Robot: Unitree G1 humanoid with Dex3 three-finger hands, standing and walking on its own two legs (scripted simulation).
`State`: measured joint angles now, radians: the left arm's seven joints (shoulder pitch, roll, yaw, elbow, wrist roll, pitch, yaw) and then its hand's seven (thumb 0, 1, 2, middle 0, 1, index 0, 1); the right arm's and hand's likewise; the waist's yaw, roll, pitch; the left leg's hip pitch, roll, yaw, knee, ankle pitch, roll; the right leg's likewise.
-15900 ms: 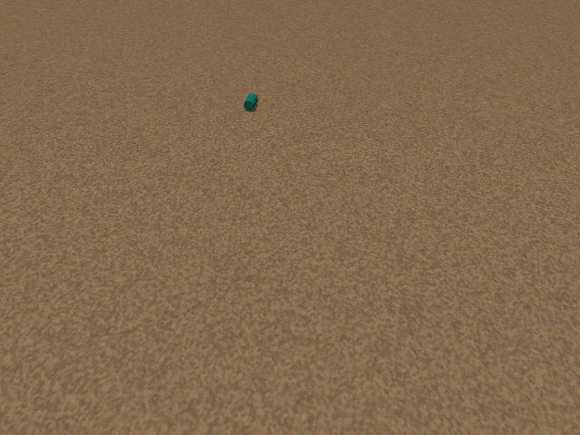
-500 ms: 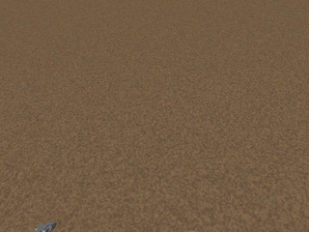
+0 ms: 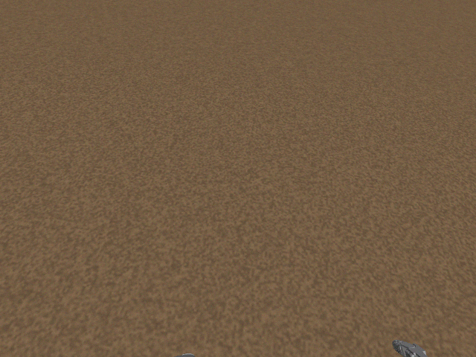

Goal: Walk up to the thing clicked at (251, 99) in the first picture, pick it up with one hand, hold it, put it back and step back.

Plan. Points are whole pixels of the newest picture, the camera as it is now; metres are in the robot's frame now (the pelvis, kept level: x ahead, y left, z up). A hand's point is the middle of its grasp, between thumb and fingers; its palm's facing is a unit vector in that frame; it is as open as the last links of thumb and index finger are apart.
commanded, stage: walk up
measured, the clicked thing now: out of the picture -0.48 -1.08 -0.72
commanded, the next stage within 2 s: none
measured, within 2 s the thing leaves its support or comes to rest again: neither
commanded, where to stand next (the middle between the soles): +0.47 -0.02 m, yaw -1 degrees
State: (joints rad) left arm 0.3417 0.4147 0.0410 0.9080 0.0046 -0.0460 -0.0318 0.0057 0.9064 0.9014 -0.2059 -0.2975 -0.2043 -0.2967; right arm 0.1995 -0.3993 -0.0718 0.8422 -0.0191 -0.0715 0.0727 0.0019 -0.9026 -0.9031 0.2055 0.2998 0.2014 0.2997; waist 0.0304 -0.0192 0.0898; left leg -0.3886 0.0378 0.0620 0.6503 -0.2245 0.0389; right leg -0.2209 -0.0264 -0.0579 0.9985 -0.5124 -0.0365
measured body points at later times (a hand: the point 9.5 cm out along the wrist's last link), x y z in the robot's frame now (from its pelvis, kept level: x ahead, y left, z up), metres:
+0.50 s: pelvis +0.18 -0.05 +0.01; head +0.17 -0.10 +0.46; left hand +0.25 +0.27 -0.08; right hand +0.25 -0.38 -0.13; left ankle +0.16 +0.10 -0.65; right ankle +0.24 -0.17 -0.72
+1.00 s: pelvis +0.41 +0.04 +0.01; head +0.44 +0.03 +0.46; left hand +0.63 +0.31 -0.10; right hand +0.34 -0.30 -0.07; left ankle +0.50 +0.10 -0.72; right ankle +0.29 -0.10 -0.65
